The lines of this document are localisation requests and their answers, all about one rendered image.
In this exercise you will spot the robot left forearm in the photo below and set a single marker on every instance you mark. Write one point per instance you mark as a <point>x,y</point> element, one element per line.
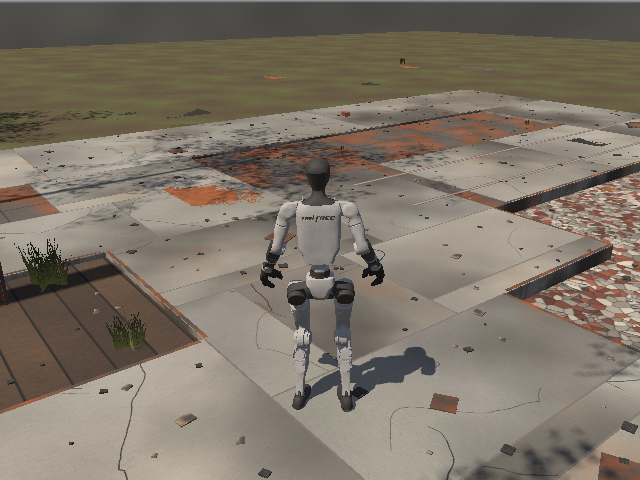
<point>270,260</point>

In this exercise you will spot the robot right forearm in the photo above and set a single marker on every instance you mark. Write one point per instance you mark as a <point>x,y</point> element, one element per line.
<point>371,258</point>

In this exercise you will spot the right robot hand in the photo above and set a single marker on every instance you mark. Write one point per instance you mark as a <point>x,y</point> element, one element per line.
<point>379,274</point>

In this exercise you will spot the robot right upper arm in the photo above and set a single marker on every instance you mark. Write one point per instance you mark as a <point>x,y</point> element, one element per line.
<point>350,210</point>

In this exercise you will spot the robot left upper arm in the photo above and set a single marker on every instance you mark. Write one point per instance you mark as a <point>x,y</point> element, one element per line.
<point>287,212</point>

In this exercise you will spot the robot head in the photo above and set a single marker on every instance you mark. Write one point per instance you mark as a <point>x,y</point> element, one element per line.
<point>318,173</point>

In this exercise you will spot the left robot hand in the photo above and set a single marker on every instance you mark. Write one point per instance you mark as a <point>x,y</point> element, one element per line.
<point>264,277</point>

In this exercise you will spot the left robot foot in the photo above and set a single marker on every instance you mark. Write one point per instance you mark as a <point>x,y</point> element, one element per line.
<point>299,401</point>

